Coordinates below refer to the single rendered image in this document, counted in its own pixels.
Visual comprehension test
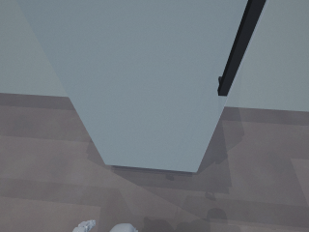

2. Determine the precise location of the left robot hand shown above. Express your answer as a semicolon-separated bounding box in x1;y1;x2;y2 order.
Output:
72;219;96;232

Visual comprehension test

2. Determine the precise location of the fridge door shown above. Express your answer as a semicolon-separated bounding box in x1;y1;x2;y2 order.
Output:
16;0;268;173

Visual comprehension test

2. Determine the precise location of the handle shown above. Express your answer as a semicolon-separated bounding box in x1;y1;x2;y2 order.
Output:
217;0;266;97

